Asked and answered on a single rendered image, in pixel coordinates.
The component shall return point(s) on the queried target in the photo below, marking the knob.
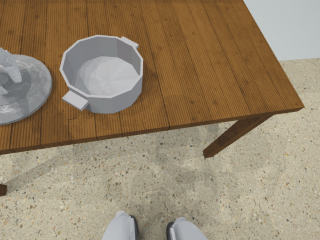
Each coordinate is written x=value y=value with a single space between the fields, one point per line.
x=5 y=80

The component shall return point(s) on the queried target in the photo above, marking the table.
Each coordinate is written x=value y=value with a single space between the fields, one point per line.
x=204 y=62

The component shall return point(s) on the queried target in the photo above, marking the robot left thigh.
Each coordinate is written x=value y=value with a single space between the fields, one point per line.
x=120 y=228

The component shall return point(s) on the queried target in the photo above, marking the left robot shin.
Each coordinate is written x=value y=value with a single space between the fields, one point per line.
x=121 y=213

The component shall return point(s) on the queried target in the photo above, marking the pot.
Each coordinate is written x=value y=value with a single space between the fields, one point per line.
x=104 y=74

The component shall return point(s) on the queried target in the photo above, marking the lid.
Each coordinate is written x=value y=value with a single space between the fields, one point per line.
x=27 y=96

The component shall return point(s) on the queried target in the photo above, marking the left robot hand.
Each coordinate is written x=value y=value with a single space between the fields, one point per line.
x=7 y=60

